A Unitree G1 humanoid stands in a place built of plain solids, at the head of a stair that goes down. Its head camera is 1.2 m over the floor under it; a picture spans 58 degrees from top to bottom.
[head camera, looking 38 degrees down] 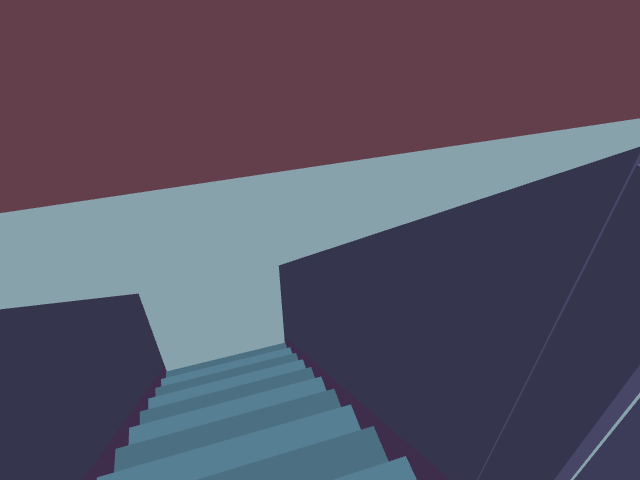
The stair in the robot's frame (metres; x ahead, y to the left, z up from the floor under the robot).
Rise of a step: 0.21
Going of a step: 0.23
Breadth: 1.09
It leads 17 degrees to the left of straight ahead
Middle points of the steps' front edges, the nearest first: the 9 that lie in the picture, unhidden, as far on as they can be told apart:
0.73 0.31 -0.42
0.95 0.38 -0.63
1.17 0.45 -0.84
1.38 0.51 -1.04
1.60 0.58 -1.25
1.82 0.65 -1.46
2.04 0.71 -1.67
2.26 0.78 -1.88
2.47 0.85 -2.09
